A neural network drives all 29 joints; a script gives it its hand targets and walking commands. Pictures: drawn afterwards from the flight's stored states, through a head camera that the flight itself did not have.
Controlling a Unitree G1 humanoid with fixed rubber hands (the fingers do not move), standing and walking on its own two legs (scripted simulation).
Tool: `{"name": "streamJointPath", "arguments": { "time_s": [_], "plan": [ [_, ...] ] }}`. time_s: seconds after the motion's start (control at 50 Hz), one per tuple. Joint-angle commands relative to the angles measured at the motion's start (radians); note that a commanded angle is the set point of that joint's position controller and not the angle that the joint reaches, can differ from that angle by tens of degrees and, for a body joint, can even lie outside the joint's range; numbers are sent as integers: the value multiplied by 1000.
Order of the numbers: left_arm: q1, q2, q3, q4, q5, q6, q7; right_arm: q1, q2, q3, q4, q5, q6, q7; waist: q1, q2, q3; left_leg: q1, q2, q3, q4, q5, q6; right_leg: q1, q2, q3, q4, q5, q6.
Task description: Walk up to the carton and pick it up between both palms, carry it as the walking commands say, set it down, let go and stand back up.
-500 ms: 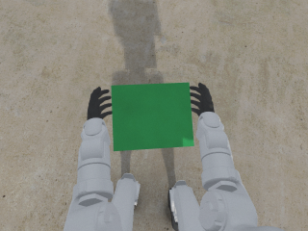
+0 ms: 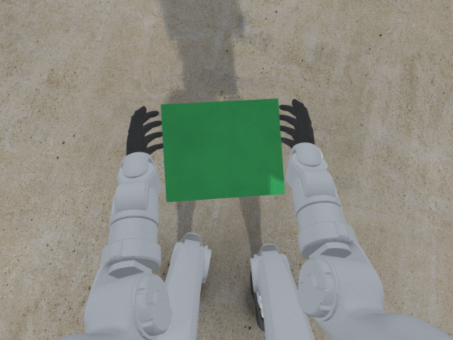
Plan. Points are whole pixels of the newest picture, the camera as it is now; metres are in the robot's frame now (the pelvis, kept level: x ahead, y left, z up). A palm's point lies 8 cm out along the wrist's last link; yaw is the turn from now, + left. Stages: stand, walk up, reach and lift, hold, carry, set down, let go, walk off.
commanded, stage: set down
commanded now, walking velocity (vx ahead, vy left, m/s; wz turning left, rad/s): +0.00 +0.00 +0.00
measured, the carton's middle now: (221, 154) +0.44 +0.05 -0.16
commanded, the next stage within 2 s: none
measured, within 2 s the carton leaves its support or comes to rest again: neither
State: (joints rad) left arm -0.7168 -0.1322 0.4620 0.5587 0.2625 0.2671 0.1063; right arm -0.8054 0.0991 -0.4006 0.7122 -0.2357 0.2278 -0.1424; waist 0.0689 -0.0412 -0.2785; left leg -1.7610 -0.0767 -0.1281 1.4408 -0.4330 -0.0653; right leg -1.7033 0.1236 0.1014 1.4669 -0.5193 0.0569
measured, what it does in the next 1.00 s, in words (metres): lowers itself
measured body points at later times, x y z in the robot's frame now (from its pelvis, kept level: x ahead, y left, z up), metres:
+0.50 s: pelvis -0.02 +0.00 -0.07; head +0.24 +0.03 +0.29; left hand +0.43 +0.20 -0.17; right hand +0.48 -0.09 -0.16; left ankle +0.09 +0.14 -0.55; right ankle +0.06 -0.13 -0.55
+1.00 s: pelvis -0.04 +0.00 -0.13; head +0.28 +0.02 +0.19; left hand +0.45 +0.21 -0.25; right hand +0.50 -0.08 -0.25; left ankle +0.09 +0.14 -0.55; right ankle +0.06 -0.13 -0.55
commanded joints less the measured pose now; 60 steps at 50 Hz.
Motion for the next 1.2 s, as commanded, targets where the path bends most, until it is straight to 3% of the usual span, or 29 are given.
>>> {"name": "streamJointPath", "arguments": {
  "time_s": [0.0,0.36,0.72,1.18],
  "plan": [
    [-571,-883,-580,85,-127,-20,-274,-537,943,510,70,112,-25,269,26,3,-811,614,-80,175,-68,296,9,275,75,-137,-138,223,-16],
    [-756,-814,-546,97,-155,-28,-251,-709,883,484,110,134,-33,237,44,8,-847,489,-80,207,81,239,-4,137,93,-166,24,152,-15],
    [-929,-754,-481,126,-159,-15,-275,-878,841,445,149,145,-23,233,61,-5,-876,358,-69,226,209,216,-1,29,95,-184,156,126,-15],
    [-1054,-662,-470,136,-195,-21,-302,-1011,784,466,149,197,-30,223,79,-13,-885,236,-52,235,367,273,0,-78,89,-201,325,164,-4]
  ]
}}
